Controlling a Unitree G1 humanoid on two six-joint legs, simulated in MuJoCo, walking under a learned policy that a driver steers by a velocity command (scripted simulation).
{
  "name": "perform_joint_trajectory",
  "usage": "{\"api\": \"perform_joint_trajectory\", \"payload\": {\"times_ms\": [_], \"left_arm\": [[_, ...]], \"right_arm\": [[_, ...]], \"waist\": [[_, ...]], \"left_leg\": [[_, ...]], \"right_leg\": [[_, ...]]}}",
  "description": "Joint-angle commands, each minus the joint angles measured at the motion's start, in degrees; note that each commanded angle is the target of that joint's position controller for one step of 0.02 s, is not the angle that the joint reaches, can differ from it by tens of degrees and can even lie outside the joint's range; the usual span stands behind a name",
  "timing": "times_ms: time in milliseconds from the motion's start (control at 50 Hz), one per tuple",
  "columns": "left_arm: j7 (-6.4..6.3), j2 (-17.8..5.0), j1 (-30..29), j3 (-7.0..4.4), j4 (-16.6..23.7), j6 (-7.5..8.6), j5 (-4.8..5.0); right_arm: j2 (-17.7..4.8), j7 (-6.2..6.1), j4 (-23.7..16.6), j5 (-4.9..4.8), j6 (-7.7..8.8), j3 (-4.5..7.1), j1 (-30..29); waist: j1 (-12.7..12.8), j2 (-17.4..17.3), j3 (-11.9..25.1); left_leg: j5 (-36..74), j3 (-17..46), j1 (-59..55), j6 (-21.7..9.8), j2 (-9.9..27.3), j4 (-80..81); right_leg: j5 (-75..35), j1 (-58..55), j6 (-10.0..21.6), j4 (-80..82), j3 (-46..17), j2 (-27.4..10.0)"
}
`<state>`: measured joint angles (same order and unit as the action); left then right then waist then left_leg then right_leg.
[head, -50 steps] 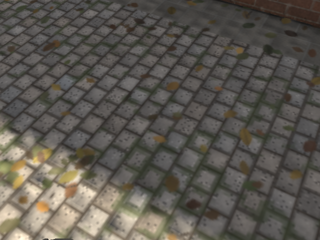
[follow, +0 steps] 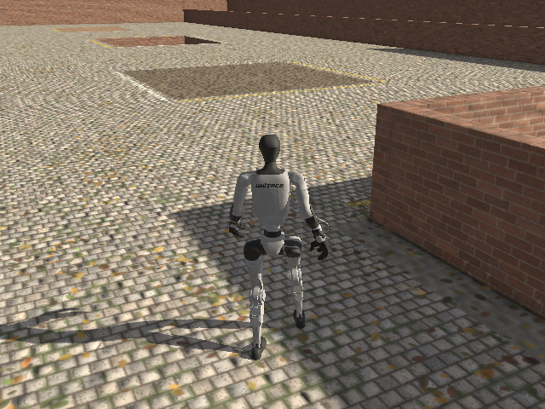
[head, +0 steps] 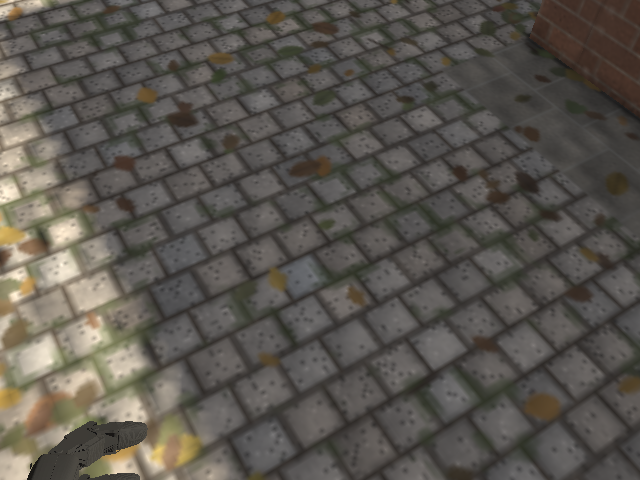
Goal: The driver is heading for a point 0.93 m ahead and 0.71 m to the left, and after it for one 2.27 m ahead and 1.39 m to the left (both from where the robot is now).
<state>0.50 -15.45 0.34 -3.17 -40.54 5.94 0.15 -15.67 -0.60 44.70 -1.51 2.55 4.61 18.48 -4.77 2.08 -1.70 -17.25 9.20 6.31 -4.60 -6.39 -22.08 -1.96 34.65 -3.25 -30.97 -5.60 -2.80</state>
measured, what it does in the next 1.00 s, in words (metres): walks ahead, turning left: right foot, then left foot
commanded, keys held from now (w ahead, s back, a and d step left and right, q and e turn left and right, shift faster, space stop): w+q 1.00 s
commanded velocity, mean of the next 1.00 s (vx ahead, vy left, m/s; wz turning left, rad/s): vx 0.50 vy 0.00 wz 0.60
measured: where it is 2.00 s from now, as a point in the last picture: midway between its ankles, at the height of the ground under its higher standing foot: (38, 300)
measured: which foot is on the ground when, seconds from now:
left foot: down 0.00-0.10, up 0.12-0.60, down 0.62-1.00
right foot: up 0.00-0.06, down 0.08-0.60, up 0.62-1.00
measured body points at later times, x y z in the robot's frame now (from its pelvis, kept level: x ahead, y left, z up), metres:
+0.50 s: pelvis +0.27 -0.01 +0.00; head +0.30 +0.01 +0.45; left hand +0.20 +0.28 -0.13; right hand +0.54 -0.18 -0.08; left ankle +0.38 +0.18 -0.70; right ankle +0.20 -0.15 -0.74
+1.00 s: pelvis +0.52 +0.14 +0.00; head +0.54 +0.17 +0.45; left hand +0.58 +0.47 -0.08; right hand +0.73 -0.08 -0.10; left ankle +0.41 +0.17 -0.74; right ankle +0.77 +0.10 -0.70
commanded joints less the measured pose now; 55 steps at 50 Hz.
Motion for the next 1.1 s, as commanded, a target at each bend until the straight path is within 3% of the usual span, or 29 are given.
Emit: {"api": "perform_joint_trajectory", "payload": {"times_ms": [20,60,80,100,120,140,160,180,200,240,340,420,500,560,580,600,620,640,660,680,700,720,740,800,900,1000,1040,1080,1100], "left_arm": [[0.69,-6.4,-4.3,-1.73,5.0,1.68,0.44],[0.65,-7.8,1.7,-2.58,3.5,2.37,0.39],[0.34,-9.7,8.1,-3.43,2.3,2.7,-0.38],[-0.18,-13.1,17.3,-4.21,1.5,2.6,-1.09],[0.37,-16.3,20.6,-4.97,-0.8,1.81,-1.44],[0.54,-10.1,18.3,-3.59,0.7,1.52,-0.22],[0.19,-7.0,15.9,-2.73,1.2,1.04,-0.02],[0.11,-6.5,13.2,-2.27,1.4,0.62,-0.58],[0.04,-5.5,11.7,-1.95,0.8,0.39,-0.81],[-0.11,-4.8,11.1,-1.71,0.0,0.69,-0.92],[-0.33,-8.0,12.4,-2.86,-2.2,1.03,-0.48],[-0.7,-9.5,13.1,-3.12,-3.3,0.17,-0.19],[-0.79,-11.5,16.1,-3.65,-4.9,-0.97,0.8],[-1.1,-14.0,15.7,-4.38,-5.1,-2.04,1.76],[-1.28,-14.6,15.2,-4.55,-5.0,-2.51,2.03],[-1.5,-13.7,14.7,-4.11,-4.8,-2.75,2.12],[-1.57,-10.0,16.1,-2.67,-3.7,-2.46,0.06],[-0.67,-2.9,20.6,-0.15,0.0,-0.74,-1.41],[0.05,-8.7,13.1,-1.12,0.6,1.19,0.93],[0.34,-10.4,8.9,-1.54,2.0,2.1,2.49],[-0.08,-9.6,8.9,-1.23,1.6,2.46,1.49],[-0.44,-9.8,9.4,-1.53,1.0,2.31,-0.08],[-0.35,-10.1,10.8,-1.8,0.8,1.65,-0.44],[-0.4,-8.1,10.7,-1.47,0.9,-0.03,-1.15],[0.06,-4.9,-0.1,-0.07,3.7,-0.11,-0.92],[1.21,-7.0,-4.7,-0.68,5.6,0.84,0.12],[1.35,-8.1,-2.8,-1.33,5.4,1.27,0.25],[0.84,-9.9,5.8,-2.63,3.5,1.8,-0.19],[0.37,-12.8,14.2,-3.48,2.8,2.02,-1.24]], "right_arm": [[-8.8,-0.64,-2.7,-0.1,-0.03,2.26,1.9],[-8.4,-0.75,-3.5,0.16,-0.25,2.16,0.2],[-6.3,-0.53,-4.2,0.47,-0.08,1.39,-0.5],[-3.1,-0.38,-5.6,1.61,0.08,0.13,0.3],[-1.0,-0.27,-7.2,-0.66,0.6,-0.57,8.8],[-7.5,-0.47,-5.3,-1.24,0.45,0.48,7.6],[-10.2,-0.38,-6.2,-0.67,0.13,1.24,1.1],[-9.4,-0.44,-6.8,-0.02,-0.12,1.25,-1.7],[-8.6,-0.23,-7.6,0.54,-0.1,1.41,-3.5],[-6.3,0.39,-7.9,-0.29,-0.64,1.27,-2.4],[-3.9,0.82,-10.5,0.15,-1.4,0.46,-6.5],[-2.9,2.19,-11.7,0.13,-0.69,-0.21,-12.3],[-2.9,3.45,-14.2,-0.04,-0.64,-0.42,-17.9],[-5.5,3.83,-14.8,0.39,-1.05,0.88,-15.5],[-7.4,3.7,-13.7,0.4,-1.27,1.98,-10.2],[-10.3,3.11,-11.0,0.22,-1.54,3.79,-0.3],[-15.2,1.83,-9.0,-0.06,-2.14,5.5,8.2],[-20.7,1.9,-10.3,-0.21,-1.18,5.51,4.7],[-15.0,2.33,-11.3,0.07,-0.33,4.01,6.4],[-12.3,2.49,-10.5,0.47,0.48,3.07,4.2],[-10.8,2.43,-10.7,0.35,0.81,2.49,0.7],[-9.2,2.26,-11.3,0.55,0.78,1.94,-3.0],[-8.3,1.99,-12.2,1.26,0.82,1.48,-5.0],[-9.0,1.08,-11.6,1.08,1.2,1.6,-5.0],[-10.4,-0.31,-9.2,0.46,0.68,2.0,-0.7],[-10.1,-0.59,-6.8,-0.14,0.0,2.0,3.2],[-10.1,-0.78,-6.6,0.0,-0.41,2.11,2.8],[-8.1,-0.65,-7.2,0.24,-0.67,1.44,1.5],[-4.9,-0.41,-8.3,0.97,-0.47,0.18,1.2]], "waist": [[1.0,-8.4,2.1],[4.7,-9.9,3.6],[7.9,-8.8,8.3],[11.1,-1.6,17.0],[6.4,20.0,22.2],[7.9,11.5,16.9],[9.5,5.8,9.8],[8.4,1.5,5.9],[7.5,1.3,3.0],[5.8,4.1,2.2],[6.0,1.9,1.0],[8.1,1.3,-0.4],[9.6,1.4,-2.5],[6.4,3.5,0.1],[3.0,3.8,3.2],[-2.3,2.3,8.1],[-4.9,-5.8,13.2],[3.0,-18.6,19.7],[-2.5,-10.7,22.1],[-2.1,-8.7,13.5],[0.7,-3.9,9.4],[3.1,-3.3,6.5],[5.0,-4.7,5.7],[6.2,-4.5,4.4],[2.4,-5.9,1.7],[0.8,-7.2,1.2],[2.1,-9.0,1.4],[6.7,-9.4,5.4],[10.3,-4.8,13.2]], "left_leg": [[12.6,12.8,1.6,-6.8,13.6,0.8],[16.2,14.3,1.2,-5.3,13.0,-4.3],[18.4,12.0,3.8,-3.4,10.1,-12.6],[7.6,6.4,11.8,-1.1,5.9,-29.2],[-17.9,1.1,32.0,2.0,0.0,-46.0],[-15.0,2.7,38.3,2.7,5.0,-52.9],[-9.4,0.9,39.7,3.0,6.7,-54.0],[-5.4,-0.8,37.5,3.4,8.7,-52.9],[-2.9,-0.8,36.4,3.5,10.3,-50.2],[-0.9,-1.9,32.7,3.5,12.3,-47.0],[6.2,-3.3,36.5,5.1,13.8,-37.2],[17.1,-6.8,33.6,4.5,12.8,-24.3],[15.8,-10.2,32.1,2.7,11.5,-16.7],[7.4,-14.1,24.9,-0.6,7.2,-14.5],[5.9,-15.6,17.7,-2.2,4.8,-13.2],[9.8,-15.8,3.5,-4.5,2.3,-9.6],[10.4,-2.2,-14.2,-8.1,10.5,-9.1],[-1.6,31.9,-29.4,-19.3,23.8,-1.6],[-7.4,36.8,-29.5,-18.4,25.0,5.0],[-2.9,28.6,-23.1,-15.8,23.5,5.8],[3.2,22.2,-14.4,-13.9,21.0,5.6],[9.7,16.9,-6.9,-12.7,18.7,6.0],[13.9,14.4,-2.0,-12.4,17.3,7.2],[21.9,9.8,4.8,-12.9,15.4,9.0],[17.4,5.1,8.5,-9.1,11.1,8.1],[11.8,11.5,3.6,-7.4,13.4,2.9],[13.1,14.6,1.1,-6.6,14.4,-0.5],[18.2,13.5,2.5,-4.1,11.1,-8.5],[13.0,9.5,8.9,-1.9,7.8,-23.2]], "right_leg": [[1.9,-7.6,1.4,3.4,1.3,2.8],[4.6,-14.9,3.7,6.0,2.3,3.1],[4.5,-25.5,6.0,5.8,0.7,0.4],[8.0,-41.0,9.5,4.7,-9.8,-9.9],[22.5,-56.0,18.5,11.5,-38.0,-21.5],[34.4,-52.7,17.0,13.8,-39.0,-21.0],[31.9,-45.6,14.5,14.3,-29.0,-18.5],[23.7,-38.5,13.3,15.2,-21.7,-16.1],[17.6,-33.5,13.2,16.3,-16.6,-14.1],[12.3,-28.9,12.8,19.0,-9.4,-11.7],[2.0,-29.9,14.7,22.3,0.3,-12.8],[-1.7,-31.1,12.7,22.2,8.9,-11.0],[-4.3,-35.9,11.3,20.8,12.6,-12.8],[-27.1,-39.5,9.7,11.9,15.7,-13.5],[-35.1,-39.0,8.9,3.8,17.0,-12.9],[-34.6,-33.6,7.1,-8.5,18.7,-10.8],[-10.6,-17.9,4.4,-27.2,18.7,-8.1],[37.0,5.6,1.7,-45.2,10.1,3.7],[35.2,11.9,2.6,-49.5,0.4,2.4],[29.3,15.1,3.8,-47.3,1.0,0.2],[24.4,11.9,4.0,-42.3,1.0,-2.2],[21.8,7.7,3.4,-37.5,1.0,-3.7],[19.9,3.9,3.0,-35.5,0.6,-4.6],[16.5,1.2,0.4,-29.0,2.2,-3.8],[-0.7,-1.9,-1.1,-8.0,3.0,0.1],[-1.4,-5.5,0.7,1.6,1.1,2.4],[4.2,-7.9,2.2,2.7,0.9,2.7],[4.9,-20.7,5.1,5.8,2.2,2.3],[6.5,-35.5,8.8,4.1,-5.5,-6.3]]}}
Next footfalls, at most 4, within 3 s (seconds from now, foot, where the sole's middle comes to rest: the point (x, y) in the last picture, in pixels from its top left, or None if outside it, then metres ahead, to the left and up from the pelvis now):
0.08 right None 0.24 -0.14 -0.78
0.62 left None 0.44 0.19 -0.78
1.10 right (221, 336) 0.80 0.16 -0.78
1.60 left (45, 355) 0.77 0.55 -0.78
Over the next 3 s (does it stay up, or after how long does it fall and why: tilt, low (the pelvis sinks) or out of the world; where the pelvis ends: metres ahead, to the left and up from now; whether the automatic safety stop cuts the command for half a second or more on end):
stays up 0.97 0.69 0.00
